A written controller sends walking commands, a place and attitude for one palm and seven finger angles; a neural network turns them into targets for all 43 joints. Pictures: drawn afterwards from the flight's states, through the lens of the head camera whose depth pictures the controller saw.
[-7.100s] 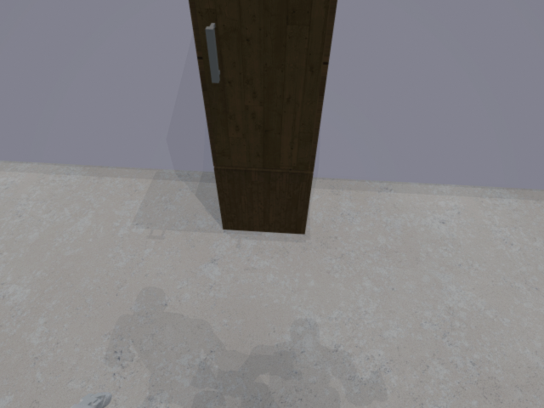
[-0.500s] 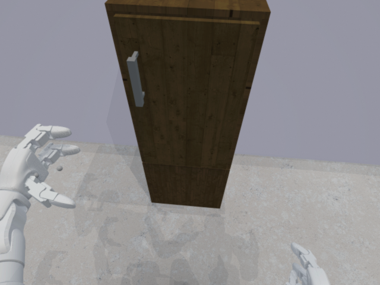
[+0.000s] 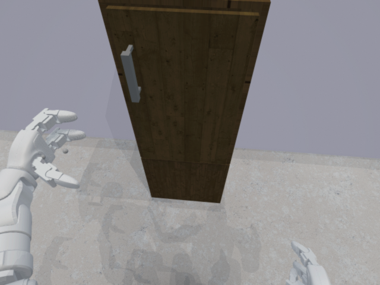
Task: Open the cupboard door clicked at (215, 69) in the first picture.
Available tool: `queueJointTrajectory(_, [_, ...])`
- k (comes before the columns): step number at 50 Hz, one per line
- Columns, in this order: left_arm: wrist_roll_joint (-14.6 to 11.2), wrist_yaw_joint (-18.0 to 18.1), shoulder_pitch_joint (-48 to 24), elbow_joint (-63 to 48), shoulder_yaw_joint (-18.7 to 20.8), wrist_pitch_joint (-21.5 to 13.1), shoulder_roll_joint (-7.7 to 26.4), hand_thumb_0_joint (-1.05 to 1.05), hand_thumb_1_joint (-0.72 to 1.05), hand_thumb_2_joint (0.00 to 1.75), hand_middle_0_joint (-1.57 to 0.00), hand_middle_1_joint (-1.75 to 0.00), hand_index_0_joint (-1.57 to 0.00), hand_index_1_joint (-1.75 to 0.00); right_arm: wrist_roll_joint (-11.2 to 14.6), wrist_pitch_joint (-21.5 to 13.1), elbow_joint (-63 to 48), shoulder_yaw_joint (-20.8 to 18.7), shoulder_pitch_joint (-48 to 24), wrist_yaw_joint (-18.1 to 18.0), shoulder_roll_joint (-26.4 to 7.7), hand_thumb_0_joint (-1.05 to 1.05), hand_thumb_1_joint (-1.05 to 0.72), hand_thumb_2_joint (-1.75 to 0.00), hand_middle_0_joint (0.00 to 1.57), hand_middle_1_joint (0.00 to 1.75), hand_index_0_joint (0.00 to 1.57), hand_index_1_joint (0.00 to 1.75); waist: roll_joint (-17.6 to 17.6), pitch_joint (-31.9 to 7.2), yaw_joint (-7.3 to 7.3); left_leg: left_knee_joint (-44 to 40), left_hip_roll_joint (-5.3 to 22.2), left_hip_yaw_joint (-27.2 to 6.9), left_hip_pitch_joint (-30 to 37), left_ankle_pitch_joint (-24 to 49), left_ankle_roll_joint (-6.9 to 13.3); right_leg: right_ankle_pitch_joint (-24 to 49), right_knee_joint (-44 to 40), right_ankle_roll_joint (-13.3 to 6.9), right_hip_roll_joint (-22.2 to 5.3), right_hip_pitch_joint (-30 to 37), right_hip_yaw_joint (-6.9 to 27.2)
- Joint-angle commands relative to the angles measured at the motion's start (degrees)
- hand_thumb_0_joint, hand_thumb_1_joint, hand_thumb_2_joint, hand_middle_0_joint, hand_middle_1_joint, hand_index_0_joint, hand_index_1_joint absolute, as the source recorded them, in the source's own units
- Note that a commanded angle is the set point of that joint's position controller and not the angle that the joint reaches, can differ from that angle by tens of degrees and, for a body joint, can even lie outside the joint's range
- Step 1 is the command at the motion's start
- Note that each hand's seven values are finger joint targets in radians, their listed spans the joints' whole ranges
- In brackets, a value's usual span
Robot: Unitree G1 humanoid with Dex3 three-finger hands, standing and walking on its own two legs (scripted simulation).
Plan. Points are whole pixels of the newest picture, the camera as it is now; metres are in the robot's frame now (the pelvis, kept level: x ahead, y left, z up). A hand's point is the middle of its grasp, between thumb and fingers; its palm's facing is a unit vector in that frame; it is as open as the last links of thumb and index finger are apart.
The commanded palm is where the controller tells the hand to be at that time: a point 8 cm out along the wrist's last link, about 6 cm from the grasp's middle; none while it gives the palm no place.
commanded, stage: move the hooked fingers beside the handle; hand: left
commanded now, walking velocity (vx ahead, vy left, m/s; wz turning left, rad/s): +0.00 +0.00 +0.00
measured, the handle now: (133, 74) +0.61 +0.20 +0.10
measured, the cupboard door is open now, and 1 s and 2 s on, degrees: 0 0 0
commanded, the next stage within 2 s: none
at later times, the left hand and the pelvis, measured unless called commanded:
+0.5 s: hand (85, 120) +0.42 +0.26 +0.11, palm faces -0.01 -1.00 -0.02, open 14.0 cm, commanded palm +0.40 +0.32 +0.11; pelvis +0.01 +0.00 -0.01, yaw -2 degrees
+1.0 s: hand (95, 97) +0.50 +0.27 +0.11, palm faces -0.03 -1.00 +0.00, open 14.0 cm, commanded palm +0.49 +0.32 +0.10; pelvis +0.01 +0.02 -0.01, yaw -3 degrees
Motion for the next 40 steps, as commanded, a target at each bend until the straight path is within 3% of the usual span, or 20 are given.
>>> queueJointTrajectory(1, [-1.27,-0.49,-21.24,-9.49,4.12,-4.41,17.13,0.00,-0.50,0.30,-0.30,-1.20,-0.30,-1.20,-0.19,-2.21,-7.28,-3.71,-0.01,-0.44,-8.49,0.00,-0.90,-0.90,0.20,0.30,0.20,0.30,2.76,-16.53,-1.49,-3.21,0.61,-4.39,10.89,14.06,-0.45,16.71,-3.64,0.90,-0.16,0.56,5.32])
queueJointTrajectory(4, [-0.66,0.05,-22.53,-3.88,4.45,-4.06,17.75,0.00,-0.50,0.30,-0.30,-1.20,-0.30,-1.20,-0.07,-1.28,-6.85,-3.82,0.94,-0.21,-8.83,0.00,-0.90,-0.90,0.20,0.30,0.20,0.30,0.64,-14.12,-1.96,-3.32,0.69,-4.24,8.27,11.94,-0.35,15.13,-3.69,1.12,-0.24,-0.99,5.24])
queueJointTrajectory(5, [-0.83,0.18,-23.58,-2.98,5.13,-4.18,18.74,0.00,-0.50,0.30,-0.30,-1.20,-0.30,-1.20,-0.18,-0.97,-7.02,-3.78,1.10,-0.05,-9.06,0.00,-0.90,-0.90,0.20,0.30,0.20,0.30,0.28,-14.18,-1.41,-3.13,0.52,-4.31,7.32,12.01,-0.37,15.20,-3.37,0.95,-0.14,-0.17,5.47])
queueJointTrajectory(8, [0.15,1.05,-24.38,-2.13,5.56,-4.65,19.36,0.00,-0.50,0.30,-0.30,-1.20,-0.30,-1.20,-0.14,-0.15,-7.44,-4.19,2.06,0.31,-9.01,0.00,-0.90,-0.90,0.20,0.30,0.20,0.30,1.68,-16.74,-1.25,-3.03,0.57,-3.88,8.01,13.21,-0.34,16.45,-2.74,1.11,-0.28,0.04,5.46])
queueJointTrajectory(9, [0.64,1.23,-25.89,-2.54,3.99,-5.00,18.29,0.00,-0.50,0.30,-0.30,-1.20,-0.30,-1.20,-0.18,0.02,-7.61,-4.17,2.29,0.42,-9.01,0.00,-0.90,-0.90,0.20,0.30,0.20,0.30,2.75,-17.18,-1.69,-2.91,0.58,-3.79,8.49,13.44,-0.26,16.48,-2.57,1.12,-0.23,-0.52,5.52])
queueJointTrajectory(11, [0.91,1.65,-26.18,-1.45,6.56,-5.69,21.09,0.00,-0.50,0.30,-0.30,-1.20,-0.30,-1.20,-0.38,0.69,-7.54,-4.46,3.27,0.66,-9.25,0.00,-0.90,-0.90,0.20,0.30,0.20,0.30,2.44,-18.80,-1.26,-2.14,0.65,-3.46,7.87,15.21,-0.19,19.00,-2.02,1.13,-0.16,1.27,6.09])
queueJointTrajectory(14, [1.43,1.82,-31.19,0.36,5.36,-6.98,20.75,0.00,-0.50,0.30,-0.30,-1.20,-0.30,-1.20,-0.30,1.52,-6.79,-4.53,4.36,0.68,-9.32,0.00,-0.90,-0.90,0.20,0.30,0.20,0.30,2.32,-18.13,-2.82,-1.87,0.72,-3.34,7.68,14.25,0.03,18.23,-2.08,1.41,-0.01,-0.48,6.17])
queueJointTrajectory(15, [1.23,1.77,-31.81,1.42,6.09,-7.33,21.67,0.00,-0.50,0.30,-0.30,-1.20,-0.30,-1.20,-0.41,1.88,-6.61,-4.59,4.91,0.72,-9.62,0.00,-0.90,-0.90,0.20,0.30,0.20,0.30,0.18,-18.28,-2.72,-1.62,0.81,-3.41,6.80,14.54,0.13,18.71,-1.85,1.36,0.12,0.43,6.26])
queueJointTrajectory(17, [1.44,1.47,-31.77,4.18,8.12,-7.79,23.94,0.00,-0.50,0.30,-0.30,-1.20,-0.30,-1.20,-0.43,2.40,-6.16,-4.79,5.66,0.71,-9.86,0.00,-0.90,-0.90,0.20,0.30,0.20,0.30,0.54,-19.39,-2.52,-1.34,0.75,-3.03,6.07,14.51,0.25,19.87,-1.71,1.61,-0.13,1.30,6.92])
queueJointTrajectory(18, [1.92,1.17,-32.12,4.62,7.58,-7.98,24.12,0.00,-0.50,0.30,-0.30,-1.20,-0.30,-1.20,-0.40,2.74,-6.21,-4.70,5.83,0.69,-9.90,0.00,-0.90,-0.90,0.20,0.30,0.20,0.30,3.15,-19.38,-2.55,-1.34,0.69,-2.78,5.99,14.85,0.18,20.11,-1.46,1.49,-0.24,0.90,6.93])
queueJointTrajectory(20, [2.19,0.79,-35.79,6.65,5.89,-8.19,23.19,0.00,-0.50,0.30,-0.30,-1.20,-0.30,-1.20,-0.45,3.33,-5.82,-4.68,6.42,0.74,-9.96,0.00,-0.90,-0.90,0.20,0.30,0.20,0.30,2.81,-18.85,-3.51,-0.76,0.77,-2.92,6.03,14.93,0.29,19.88,-1.24,1.43,0.01,-0.58,6.73])
queueJointTrajectory(22, [2.89,0.32,-38.23,8.04,4.20,-8.64,22.26,0.00,-0.50,0.30,-0.30,-1.20,-0.30,-1.20,-0.41,3.71,-5.28,-4.84,7.04,0.83,-9.99,0.00,-0.90,-0.90,0.20,0.30,0.20,0.30,5.00,-19.02,-4.24,-0.73,0.96,-3.33,7.42,15.42,0.18,18.81,-1.24,1.25,0.25,-2.88,6.20])
queueJointTrajectory(25, [2.73,-0.02,-39.92,12.11,4.62,-9.07,23.24,0.00,-0.50,0.30,-0.30,-1.20,-0.30,-1.20,-0.56,4.51,-5.11,-4.89,8.20,0.82,-10.54,0.00,-0.90,-0.90,0.20,0.30,0.20,0.30,1.81,-19.06,-4.57,-0.14,0.99,-3.39,5.73,14.73,0.40,18.38,-0.90,1.27,0.47,-3.08,6.24])
queueJointTrajectory(27, [3.17,-0.27,-43.88,15.91,4.53,-9.32,24.39,0.00,-0.50,0.30,-0.30,-1.20,-0.30,-1.20,-0.52,5.03,-4.34,-4.83,8.83,0.70,-10.86,0.00,-0.90,-0.90,0.20,0.30,0.20,0.30,0.71,-17.98,-5.68,0.03,1.08,-3.37,3.89,12.35,0.50,16.51,-1.11,1.65,0.33,-4.46,6.47])
queueJointTrajectory(28, [3.53,-0.19,-46.00,16.91,4.95,-9.67,25.54,0.00,-0.50,0.30,-0.30,-1.20,-0.30,-1.20,-0.58,5.27,-3.94,-4.84,9.26,0.64,-11.03,0.00,-0.90,-0.90,0.20,0.30,0.20,0.30,1.00,-17.93,-6.01,0.22,1.12,-3.63,3.46,12.20,0.51,16.18,-0.90,1.61,0.29,-4.96,6.53])
queueJointTrajectory(30, [4.20,-0.12,-50.14,16.39,3.17,-10.61,24.52,0.00,-0.50,0.30,-0.30,-1.20,-0.30,-1.20,-0.80,5.56,-3.77,-4.88,9.83,0.74,-10.95,0.00,-0.90,-0.90,0.20,0.30,0.20,0.30,3.81,-19.75,-6.53,0.77,1.12,-4.02,5.34,13.51,0.39,15.94,-0.16,1.30,0.47,-6.39,6.23])
queueJointTrajectory(32, [5.09,0.35,-50.11,17.53,3.65,-11.50,25.55,0.00,-0.50,0.30,-0.30,-1.20,-0.30,-1.20,-1.13,5.82,-3.37,-5.00,10.74,0.91,-11.06,0.00,-0.90,-0.90,0.20,0.30,0.20,0.30,5.97,-22.25,-6.41,1.13,1.40,-4.58,7.60,14.72,0.04,15.15,0.18,1.27,0.62,-7.91,5.94])
queueJointTrajectory(35, [5.26,1.13,-50.88,19.69,5.41,-12.24,27.53,0.00,-0.50,0.30,-0.30,-1.20,-0.30,-1.20,-1.49,6.72,-3.01,-5.05,12.07,1.12,-11.40,0.00,-0.90,-0.90,0.20,0.30,0.20,0.30,3.42,-24.18,-6.37,1.96,1.64,-4.84,6.99,16.98,0.14,16.88,0.98,1.33,0.98,-7.35,5.87])
queueJointTrajectory(37, [5.52,1.19,-51.45,22.43,6.29,-11.89,28.80,0.00,-0.50,0.30,-0.30,-1.20,-0.30,-1.20,-1.45,7.35,-2.96,-4.97,12.53,1.30,-11.60,0.00,-0.90,-0.90,0.20,0.30,0.20,0.30,2.37,-24.01,-6.57,1.98,1.71,-4.72,5.80,16.86,0.16,17.37,1.07,1.56,0.98,-7.12,5.80])
queueJointTrajectory(40, [6.64,1.20,-53.31,24.48,6.43,-11.35,30.31,0.00,-0.50,0.30,-0.30,-1.20,-0.30,-1.20,-1.62,8.35,-3.09,-4.90,13.37,1.43,-11.74,0.00,-0.90,-0.90,0.20,0.30,0.20,0.30,3.90,-23.11,-6.96,2.53,1.68,-4.41,4.50,17.73,0.34,18.06,1.51,1.47,1.08,-8.06,5.79])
